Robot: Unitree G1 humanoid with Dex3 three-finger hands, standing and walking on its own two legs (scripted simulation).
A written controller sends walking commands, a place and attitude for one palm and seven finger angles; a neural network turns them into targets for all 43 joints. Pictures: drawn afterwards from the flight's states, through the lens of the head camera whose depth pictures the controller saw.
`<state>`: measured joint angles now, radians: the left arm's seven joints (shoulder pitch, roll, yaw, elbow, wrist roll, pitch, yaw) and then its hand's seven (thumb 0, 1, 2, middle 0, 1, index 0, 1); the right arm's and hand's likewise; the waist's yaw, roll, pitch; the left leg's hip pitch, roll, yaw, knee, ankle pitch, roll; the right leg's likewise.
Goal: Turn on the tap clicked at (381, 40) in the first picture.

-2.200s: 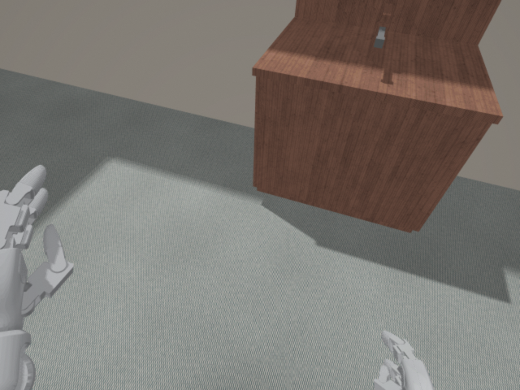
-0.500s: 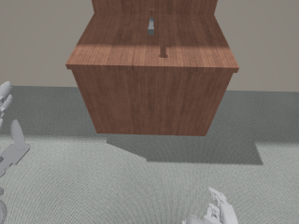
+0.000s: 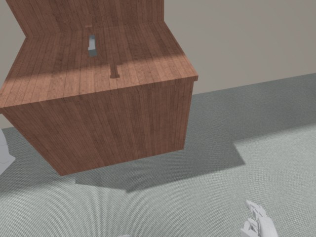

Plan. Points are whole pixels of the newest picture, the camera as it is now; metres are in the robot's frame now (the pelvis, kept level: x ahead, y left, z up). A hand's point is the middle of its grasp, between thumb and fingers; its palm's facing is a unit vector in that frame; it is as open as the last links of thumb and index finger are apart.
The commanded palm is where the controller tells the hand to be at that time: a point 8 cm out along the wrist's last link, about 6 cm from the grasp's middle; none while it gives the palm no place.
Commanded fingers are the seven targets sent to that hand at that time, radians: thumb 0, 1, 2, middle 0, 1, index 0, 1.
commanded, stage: turn to face it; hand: left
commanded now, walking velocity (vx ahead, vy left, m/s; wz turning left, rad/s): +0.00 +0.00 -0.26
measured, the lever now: (92, 51) +0.76 +0.29 +0.08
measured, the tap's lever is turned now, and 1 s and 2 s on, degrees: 0 0 0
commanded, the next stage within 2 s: take the last steps up to it in 0.08 s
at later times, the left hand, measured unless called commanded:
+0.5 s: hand (42, 158) +0.22 +0.22 +0.18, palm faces +0.34 -0.84 -0.42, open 7.4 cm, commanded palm +0.17 +0.26 +0.18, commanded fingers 0.00 0.90 0.90 -0.20 -0.30 -0.20 -0.30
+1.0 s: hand (65, 131) +0.28 +0.19 +0.19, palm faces +0.30 -0.84 -0.44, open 7.4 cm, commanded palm +0.23 +0.24 +0.18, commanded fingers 0.00 0.90 0.90 -0.20 -0.30 -0.20 -0.30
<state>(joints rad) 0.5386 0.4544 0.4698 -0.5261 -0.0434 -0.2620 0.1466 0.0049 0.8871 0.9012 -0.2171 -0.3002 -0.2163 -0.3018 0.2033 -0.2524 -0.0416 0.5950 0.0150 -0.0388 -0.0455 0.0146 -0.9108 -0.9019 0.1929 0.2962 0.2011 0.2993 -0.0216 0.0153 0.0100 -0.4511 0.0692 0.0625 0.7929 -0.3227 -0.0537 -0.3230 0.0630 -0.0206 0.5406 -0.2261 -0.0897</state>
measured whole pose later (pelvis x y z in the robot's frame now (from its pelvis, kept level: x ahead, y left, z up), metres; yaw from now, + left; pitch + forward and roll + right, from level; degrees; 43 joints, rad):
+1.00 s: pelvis +0.04 -0.02 +0.00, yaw -7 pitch -1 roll +0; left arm 0.49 0.37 0.36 -0.50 -0.02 -0.23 0.15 0.01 0.89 0.90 -0.21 -0.30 -0.21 -0.30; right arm 0.23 -0.14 0.02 0.60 0.01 -0.10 -0.06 0.01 -0.91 -0.90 0.20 0.30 0.21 0.30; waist -0.01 0.03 0.03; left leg -0.28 0.09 0.15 0.52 -0.22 0.01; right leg -0.37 -0.05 -0.10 0.76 -0.40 0.01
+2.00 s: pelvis +0.24 -0.08 +0.00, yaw -5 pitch -1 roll +0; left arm 0.38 0.30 0.32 -0.39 0.00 -0.22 0.16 0.01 0.89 0.90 -0.21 -0.30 -0.21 -0.30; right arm 0.21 -0.21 0.00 0.70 0.01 -0.09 -0.06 0.02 -0.90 -0.90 0.20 0.30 0.21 0.30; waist 0.03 0.05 0.03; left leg -0.41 0.03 0.06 1.01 -0.44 -0.01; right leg -0.28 -0.05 -0.14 0.59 -0.29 -0.03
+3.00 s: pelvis +0.27 -0.09 +0.00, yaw -5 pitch -1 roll +0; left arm 0.22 0.51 0.44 -0.35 -0.05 -0.25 0.13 0.01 0.88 0.90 -0.22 -0.30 -0.22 -0.30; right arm 0.25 -0.25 0.01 0.57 0.01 -0.10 -0.07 0.02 -0.91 -0.90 0.19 0.30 0.20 0.30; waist 0.04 -0.02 0.06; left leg -0.28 0.02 0.01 0.58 -0.29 -0.01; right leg -0.33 0.01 -0.11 0.54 -0.20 -0.05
